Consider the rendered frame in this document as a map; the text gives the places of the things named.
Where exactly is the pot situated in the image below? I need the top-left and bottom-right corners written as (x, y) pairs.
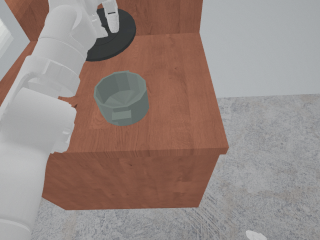
top-left (93, 70), bottom-right (149, 126)

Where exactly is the right robot hand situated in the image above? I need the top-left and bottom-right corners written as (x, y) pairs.
top-left (246, 230), bottom-right (267, 240)

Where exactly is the table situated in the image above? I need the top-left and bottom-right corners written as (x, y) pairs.
top-left (0, 0), bottom-right (229, 211)

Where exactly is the left robot forearm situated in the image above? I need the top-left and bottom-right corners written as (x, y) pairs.
top-left (0, 0), bottom-right (98, 132)

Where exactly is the left robot hand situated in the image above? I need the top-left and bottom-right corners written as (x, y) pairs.
top-left (92, 0), bottom-right (119, 38)

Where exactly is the lid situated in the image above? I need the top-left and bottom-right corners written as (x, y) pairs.
top-left (85, 8), bottom-right (136, 62)

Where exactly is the robot left upper arm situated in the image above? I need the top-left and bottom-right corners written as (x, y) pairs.
top-left (0, 87), bottom-right (77, 240)

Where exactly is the knob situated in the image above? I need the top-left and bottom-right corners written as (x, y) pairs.
top-left (97, 11), bottom-right (110, 32)

